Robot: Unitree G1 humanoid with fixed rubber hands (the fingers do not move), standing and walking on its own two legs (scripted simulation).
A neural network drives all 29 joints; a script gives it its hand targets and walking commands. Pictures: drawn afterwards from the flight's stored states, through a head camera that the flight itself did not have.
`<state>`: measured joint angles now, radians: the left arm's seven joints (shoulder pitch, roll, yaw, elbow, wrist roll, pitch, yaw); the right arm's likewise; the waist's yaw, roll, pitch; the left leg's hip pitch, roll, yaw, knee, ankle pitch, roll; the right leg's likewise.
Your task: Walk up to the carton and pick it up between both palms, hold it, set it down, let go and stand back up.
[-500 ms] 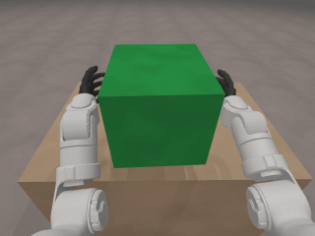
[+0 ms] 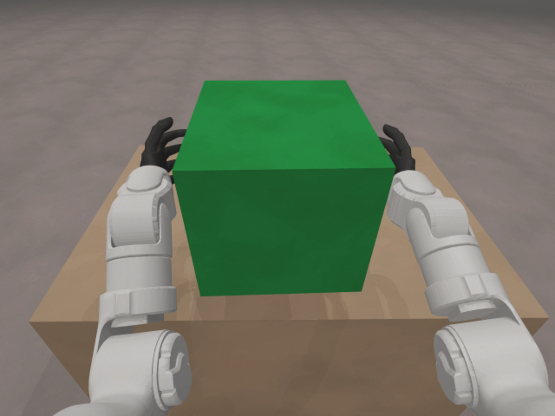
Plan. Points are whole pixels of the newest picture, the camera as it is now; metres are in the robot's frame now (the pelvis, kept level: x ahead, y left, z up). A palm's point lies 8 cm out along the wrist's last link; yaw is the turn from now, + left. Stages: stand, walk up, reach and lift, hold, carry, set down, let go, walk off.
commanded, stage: hold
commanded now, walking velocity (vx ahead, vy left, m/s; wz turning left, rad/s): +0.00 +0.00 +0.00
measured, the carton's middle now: (278, 179) +0.43 +0.01 +0.18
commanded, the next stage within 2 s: set down in 1.16 s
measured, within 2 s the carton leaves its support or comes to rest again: neither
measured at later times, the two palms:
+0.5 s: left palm (155, 176) +0.37 +0.18 +0.23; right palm (396, 180) +0.37 -0.16 +0.22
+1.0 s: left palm (149, 174) +0.36 +0.18 +0.24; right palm (396, 175) +0.37 -0.15 +0.23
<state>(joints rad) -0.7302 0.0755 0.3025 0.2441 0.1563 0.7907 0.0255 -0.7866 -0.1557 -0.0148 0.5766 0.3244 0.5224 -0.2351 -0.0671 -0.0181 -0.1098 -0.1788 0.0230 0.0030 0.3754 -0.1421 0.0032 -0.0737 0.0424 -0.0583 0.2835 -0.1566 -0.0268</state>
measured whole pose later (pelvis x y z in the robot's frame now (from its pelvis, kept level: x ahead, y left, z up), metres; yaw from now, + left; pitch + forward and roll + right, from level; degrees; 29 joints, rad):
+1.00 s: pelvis +0.00 +0.00 +0.00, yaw +0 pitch -3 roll -1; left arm -0.70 0.07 0.29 0.18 0.16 0.84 0.03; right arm -0.77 -0.14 -0.05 0.53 0.32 0.56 -0.23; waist -0.07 -0.03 -0.13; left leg -0.17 0.02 0.00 0.38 -0.15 0.01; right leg -0.07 0.04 -0.06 0.29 -0.16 -0.02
